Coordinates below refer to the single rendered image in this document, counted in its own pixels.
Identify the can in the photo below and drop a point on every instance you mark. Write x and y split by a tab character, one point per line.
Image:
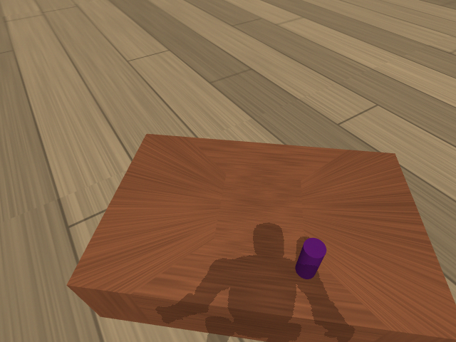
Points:
310	258

